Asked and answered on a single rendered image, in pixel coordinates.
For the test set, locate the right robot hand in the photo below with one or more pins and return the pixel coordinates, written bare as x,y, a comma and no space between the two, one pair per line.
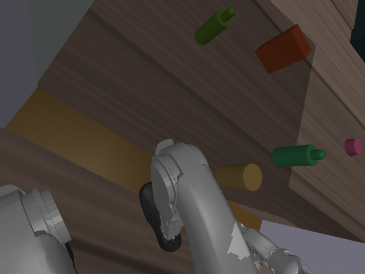
260,244

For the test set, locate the sofa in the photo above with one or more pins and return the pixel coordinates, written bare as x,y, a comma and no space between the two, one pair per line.
357,39

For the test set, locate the right robot foot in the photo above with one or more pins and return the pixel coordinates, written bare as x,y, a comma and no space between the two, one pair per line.
153,218

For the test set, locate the left robot foot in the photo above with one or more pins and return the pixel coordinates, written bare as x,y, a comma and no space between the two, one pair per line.
70,253

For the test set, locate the right robot arm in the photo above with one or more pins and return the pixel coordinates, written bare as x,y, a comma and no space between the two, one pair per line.
283,261

